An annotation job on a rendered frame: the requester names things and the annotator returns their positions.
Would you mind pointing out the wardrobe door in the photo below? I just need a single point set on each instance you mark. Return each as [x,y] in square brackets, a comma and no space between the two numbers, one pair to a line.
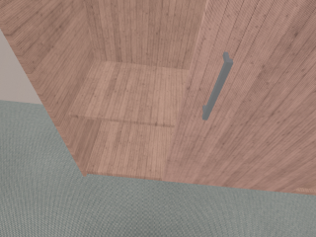
[311,185]
[261,132]

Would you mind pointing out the handle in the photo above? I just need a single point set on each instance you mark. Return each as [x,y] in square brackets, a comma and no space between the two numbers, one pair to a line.
[225,69]

